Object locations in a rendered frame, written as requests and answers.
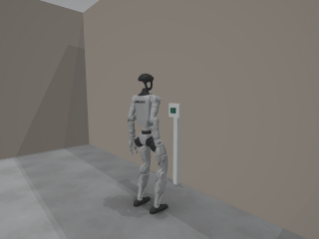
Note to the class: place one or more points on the left robot forearm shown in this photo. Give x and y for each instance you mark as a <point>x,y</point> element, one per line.
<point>132,131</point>

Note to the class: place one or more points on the right robot hand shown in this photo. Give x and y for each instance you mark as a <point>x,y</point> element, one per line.
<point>160,153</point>

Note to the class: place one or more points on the left robot hand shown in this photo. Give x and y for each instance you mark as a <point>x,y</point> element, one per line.
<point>132,143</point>

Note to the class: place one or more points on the right robot forearm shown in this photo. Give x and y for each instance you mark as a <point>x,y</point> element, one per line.
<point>156,133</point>

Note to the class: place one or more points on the humanoid robot torso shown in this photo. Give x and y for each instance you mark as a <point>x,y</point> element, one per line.
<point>143,107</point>

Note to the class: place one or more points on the right robot upper arm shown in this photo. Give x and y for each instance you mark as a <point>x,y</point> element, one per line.
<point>155,100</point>

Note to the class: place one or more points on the panel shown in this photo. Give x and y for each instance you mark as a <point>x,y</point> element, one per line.
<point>176,142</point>

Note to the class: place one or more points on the left robot upper arm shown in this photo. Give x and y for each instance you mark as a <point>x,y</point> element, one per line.
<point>131,115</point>

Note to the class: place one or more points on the robot right shin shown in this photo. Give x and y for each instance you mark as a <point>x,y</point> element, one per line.
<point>159,188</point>

